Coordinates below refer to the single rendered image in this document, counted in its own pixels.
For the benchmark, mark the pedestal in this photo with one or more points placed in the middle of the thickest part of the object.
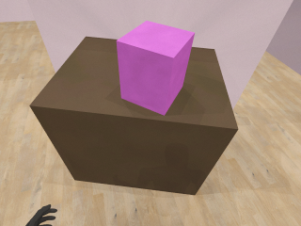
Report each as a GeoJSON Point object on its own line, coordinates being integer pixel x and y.
{"type": "Point", "coordinates": [105, 139]}

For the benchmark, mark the robot left hand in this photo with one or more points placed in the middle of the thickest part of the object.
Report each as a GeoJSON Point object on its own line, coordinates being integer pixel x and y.
{"type": "Point", "coordinates": [39, 216]}

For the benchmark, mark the carton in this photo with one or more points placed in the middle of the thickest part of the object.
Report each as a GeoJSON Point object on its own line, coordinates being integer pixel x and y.
{"type": "Point", "coordinates": [153, 60]}

